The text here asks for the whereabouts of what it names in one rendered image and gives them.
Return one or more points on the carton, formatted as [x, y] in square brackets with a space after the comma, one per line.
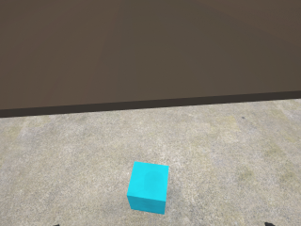
[147, 188]

